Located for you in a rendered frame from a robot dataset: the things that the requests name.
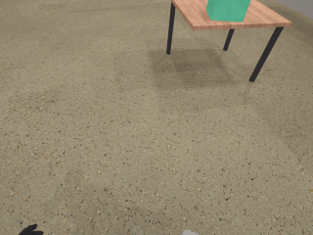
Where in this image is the robot left hand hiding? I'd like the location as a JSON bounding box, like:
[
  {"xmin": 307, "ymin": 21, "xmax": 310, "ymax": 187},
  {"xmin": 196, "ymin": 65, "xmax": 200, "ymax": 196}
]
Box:
[{"xmin": 19, "ymin": 224, "xmax": 44, "ymax": 235}]

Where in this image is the table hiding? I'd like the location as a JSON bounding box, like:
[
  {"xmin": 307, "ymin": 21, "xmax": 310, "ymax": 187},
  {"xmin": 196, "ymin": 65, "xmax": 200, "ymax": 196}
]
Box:
[{"xmin": 166, "ymin": 0, "xmax": 292, "ymax": 82}]

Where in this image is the carton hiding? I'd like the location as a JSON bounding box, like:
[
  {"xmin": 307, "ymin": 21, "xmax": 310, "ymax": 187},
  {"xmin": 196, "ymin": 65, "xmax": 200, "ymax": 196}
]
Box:
[{"xmin": 206, "ymin": 0, "xmax": 251, "ymax": 23}]

